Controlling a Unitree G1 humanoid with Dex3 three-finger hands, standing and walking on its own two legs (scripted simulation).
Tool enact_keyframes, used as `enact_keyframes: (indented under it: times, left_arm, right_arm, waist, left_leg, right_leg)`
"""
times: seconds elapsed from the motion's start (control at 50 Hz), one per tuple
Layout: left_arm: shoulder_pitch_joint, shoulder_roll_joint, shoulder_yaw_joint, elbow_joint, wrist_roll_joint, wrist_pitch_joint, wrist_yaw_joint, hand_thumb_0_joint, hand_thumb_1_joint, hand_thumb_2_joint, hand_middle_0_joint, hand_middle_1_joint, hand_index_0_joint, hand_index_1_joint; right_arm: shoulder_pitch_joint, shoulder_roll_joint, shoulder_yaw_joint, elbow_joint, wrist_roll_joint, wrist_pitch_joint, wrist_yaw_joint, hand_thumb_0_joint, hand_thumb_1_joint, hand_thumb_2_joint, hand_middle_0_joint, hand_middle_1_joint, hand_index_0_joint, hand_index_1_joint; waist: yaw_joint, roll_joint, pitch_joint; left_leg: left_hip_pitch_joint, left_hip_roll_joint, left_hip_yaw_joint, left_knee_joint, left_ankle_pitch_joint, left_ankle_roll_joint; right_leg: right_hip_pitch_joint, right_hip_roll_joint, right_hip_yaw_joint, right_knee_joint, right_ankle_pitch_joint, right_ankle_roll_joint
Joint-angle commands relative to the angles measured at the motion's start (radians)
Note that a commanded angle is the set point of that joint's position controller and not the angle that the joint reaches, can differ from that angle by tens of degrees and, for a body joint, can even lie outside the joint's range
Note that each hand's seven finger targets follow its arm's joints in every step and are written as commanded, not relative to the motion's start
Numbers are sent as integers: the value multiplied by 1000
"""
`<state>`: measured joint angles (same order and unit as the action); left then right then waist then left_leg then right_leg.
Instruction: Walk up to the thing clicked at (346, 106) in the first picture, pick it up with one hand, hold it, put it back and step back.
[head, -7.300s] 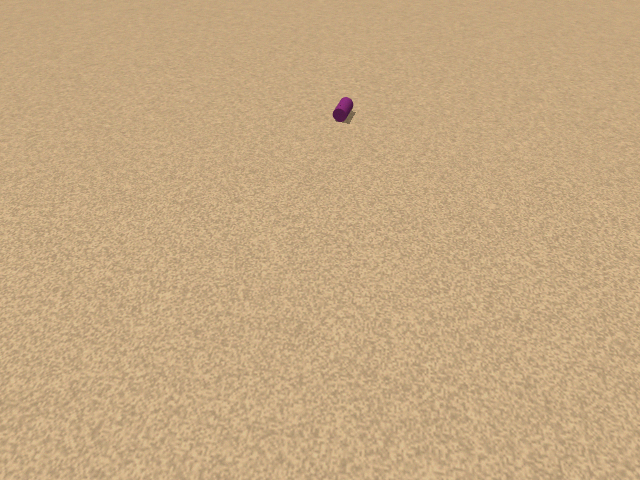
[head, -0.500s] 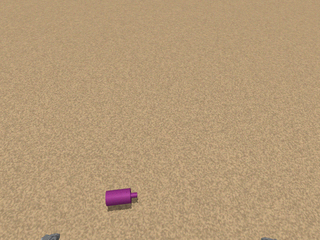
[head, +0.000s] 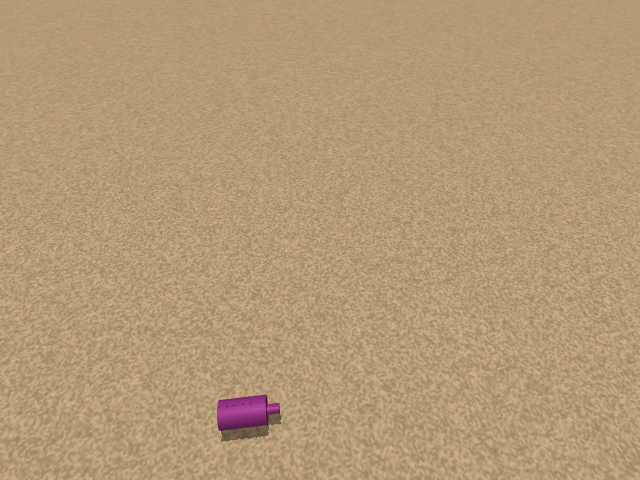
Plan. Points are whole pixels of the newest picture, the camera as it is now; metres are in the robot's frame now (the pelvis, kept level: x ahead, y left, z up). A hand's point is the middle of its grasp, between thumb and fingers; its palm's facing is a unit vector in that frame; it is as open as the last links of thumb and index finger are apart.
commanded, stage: walk up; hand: left
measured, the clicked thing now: (249, 411) +0.45 +0.22 -0.74
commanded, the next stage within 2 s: stand in 0.44 s
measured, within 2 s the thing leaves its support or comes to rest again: neither
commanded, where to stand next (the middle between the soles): +0.07 +0.02 m, yaw -2 degrees
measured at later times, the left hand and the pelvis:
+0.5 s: hand out of the picture +0.09 +0.25 -0.16, palm faces -0.01 -0.94 -0.34, open 7.4 cm; pelvis +0.01 +0.00 +0.00, yaw +0 degrees
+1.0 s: hand out of the picture +0.10 +0.25 -0.16, palm faces -0.01 -0.94 -0.33, open 7.4 cm; pelvis +0.02 +0.00 +0.00, yaw +0 degrees
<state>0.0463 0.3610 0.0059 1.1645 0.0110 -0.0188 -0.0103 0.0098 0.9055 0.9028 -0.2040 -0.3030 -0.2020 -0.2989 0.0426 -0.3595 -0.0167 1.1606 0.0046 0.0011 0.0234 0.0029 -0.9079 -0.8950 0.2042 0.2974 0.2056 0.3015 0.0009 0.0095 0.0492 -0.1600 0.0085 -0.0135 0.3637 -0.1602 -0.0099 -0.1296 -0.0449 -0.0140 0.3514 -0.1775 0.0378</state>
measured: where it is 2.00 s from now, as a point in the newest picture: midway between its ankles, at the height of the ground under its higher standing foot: outside the picture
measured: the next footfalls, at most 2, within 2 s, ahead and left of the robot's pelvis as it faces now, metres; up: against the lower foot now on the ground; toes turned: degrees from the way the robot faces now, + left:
none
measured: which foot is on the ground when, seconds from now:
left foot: down 0.00-1.00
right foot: down 0.00-1.00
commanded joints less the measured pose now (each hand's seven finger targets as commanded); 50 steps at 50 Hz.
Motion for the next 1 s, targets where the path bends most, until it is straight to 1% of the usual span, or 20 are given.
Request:
enact_keyframes:
  times: [0.0,0.06,0.1,0.14,0.24,0.32,0.4,0.42,0.46,0.48,0.5,0.52,0.58,0.62,0.66,0.78,0.86,0.9,0.94,0.98]
  left_arm:
    - [-56,213,38,-54,-3,-21,15,0,900,900,-200,-300,-200,-300]
    - [-45,212,41,-51,1,-23,14,0,900,900,-200,-300,-200,-300]
    - [-51,213,43,-52,0,-25,14,0,900,900,-200,-300,-200,-300]
    - [-37,212,43,-54,0,-24,15,0,900,900,-200,-300,-200,-300]
    - [-28,211,44,-52,0,-24,18,0,900,900,-200,-300,-200,-300]
    - [-32,205,45,-58,0,-22,20,0,900,900,-200,-300,-200,-300]
    - [-16,201,45,-56,-4,-21,21,0,900,900,-200,-300,-200,-300]
    - [-14,202,47,-57,-5,-18,22,0,900,900,-200,-300,-200,-300]
    - [-6,193,46,-58,-4,-12,21,0,900,900,-200,-300,-200,-300]
    - [4,193,46,-61,-4,-13,20,0,900,900,-200,-300,-200,-300]
    - [-7,194,47,-62,-4,-15,20,0,900,900,-200,-300,-200,-300]
    - [1,197,48,-64,-3,-16,20,0,900,900,-200,-300,-200,-300]
    - [-5,197,49,-71,-3,-15,19,0,900,900,-200,-300,-200,-300]
    - [-9,200,50,-70,-5,-14,20,0,900,900,-200,-300,-200,-300]
    - [0,195,50,-72,-2,-13,19,0,900,900,-200,-300,-200,-300]
    - [-4,197,50,-78,-2,-12,18,0,900,900,-200,-300,-200,-300]
    - [-7,196,47,-81,-3,-13,18,0,900,900,-200,-300,-200,-300]
    - [0,191,45,-79,-2,-9,17,0,900,900,-200,-300,-200,-300]
    - [0,195,45,-80,-2,-9,17,0,900,900,-200,-300,-200,-300]
    - [-1,203,46,-82,1,-10,17,0,900,900,-200,-300,-200,-300]
  right_arm:
    - [-56,-210,-34,-54,-8,-22,-17,0,-900,-900,200,300,200,300]
    - [-54,-208,-34,-58,-8,-21,-15,0,-900,-900,200,300,200,300]
    - [-34,-203,-33,-51,-8,-22,-16,0,-900,-900,200,300,200,300]
    - [-43,-207,-34,-55,-10,-22,-16,0,-900,-900,200,300,200,300]
    - [-26,-200,-36,-54,-9,-21,-18,0,-900,-900,200,300,200,300]
    - [-16,-202,-37,-52,-9,-20,-20,0,-900,-900,200,300,200,300]
    - [-17,-195,-36,-54,-7,-20,-22,0,-900,-900,200,300,200,300]
    - [-13,-189,-31,-58,-16,-24,-23,0,-900,-900,200,300,200,300]
    - [-21,-206,-33,-58,-17,-27,-26,0,-900,-900,200,300,200,300]
    - [-32,-207,-35,-64,-17,-29,-27,0,-900,-900,200,300,200,300]
    - [-26,-202,-33,-65,-14,-30,-27,0,-900,-900,200,300,200,300]
    - [-28,-201,-33,-68,-16,-32,-27,0,-900,-900,200,300,200,300]
    - [-22,-197,-30,-68,-14,-34,-28,0,-900,-900,200,300,200,300]
    - [-17,-195,-28,-67,-14,-33,-28,0,-900,-900,200,300,200,300]
    - [-28,-205,-31,-74,-13,-33,-29,0,-900,-900,200,300,200,300]
    - [-26,-203,-28,-78,-12,-33,-29,0,-900,-900,200,300,200,300]
    - [-28,-201,-26,-80,-12,-35,-31,0,-900,-900,200,300,200,300]
    - [-24,-206,-26,-77,-12,-34,-31,0,-900,-900,200,300,200,300]
    - [-29,-204,-25,-78,-12,-33,-30,0,-900,-900,200,300,200,300]
    - [-20,-201,-25,-77,-13,-33,-30,0,-900,-900,200,300,200,300]
  waist:
    - [1,-5,-62]
    - [2,-21,-59]
    - [-4,-22,-75]
    - [1,-4,-68]
    - [-1,-17,-82]
    - [-6,-9,-100]
    - [-1,-9,-104]
    - [-5,-37,-99]
    - [2,-3,-90]
    - [9,-6,-102]
    - [0,-10,-95]
    - [6,-12,-112]
    - [0,2,-105]
    - [-2,-4,-94]
    - [3,-2,-105]
    - [1,-1,-97]
    - [-2,0,-102]
    - [-1,10,-90]
    - [1,-1,-88]
    - [-2,-15,-103]
  left_leg:
    - [0,103,-101,-97,-48,26]
    - [-4,103,-106,-95,-52,30]
    - [17,100,-97,-86,-8,25]
    - [10,99,-97,-91,-17,25]
    - [29,101,-93,-73,68,26]
    - [23,103,-90,-71,98,27]
    - [44,106,-86,-61,159,27]
    - [34,119,-102,-73,152,25]
    - [9,115,-104,-90,94,22]
    - [28,116,-103,-82,125,23]
    - [20,118,-103,-80,138,24]
    - [37,120,-98,-70,172,25]
    - [37,116,-90,-69,198,21]
    - [23,116,-94,-79,169,20]
    - [46,124,-92,-65,202,26]
    - [43,118,-88,-76,186,22]
    - [57,123,-85,-64,225,20]
    - [45,119,-85,-79,175,18]
    - [43,119,-89,-84,160,19]
    - [56,124,-87,-81,185,21]
  right_leg:
    - [-13,-86,71,-88,-21,-43]
    - [-13,-83,71,-106,-44,-42]
    - [-5,-92,80,-104,-22,-44]
    - [-9,-87,72,-105,-14,-41]
    - [4,-87,69,-103,24,-39]
    - [37,-89,60,-94,71,-40]
    - [39,-89,55,-90,99,-37]
    - [41,-87,62,-74,92,-36]
    - [47,-86,61,-73,74,-37]
    - [44,-89,65,-75,86,-39]
    - [51,-89,66,-74,96,-37]
    - [57,-93,67,-72,119,-39]
    - [58,-95,70,-74,150,-39]
    - [62,-90,63,-74,118,-35]
    - [64,-95,64,-77,152,-37]
    - [62,-92,61,-84,137,-36]
    - [70,-98,65,-82,171,-39]
    - [59,-93,64,-88,129,-38]
    - [57,-91,62,-89,110,-40]
    - [65,-96,62,-84,135,-41]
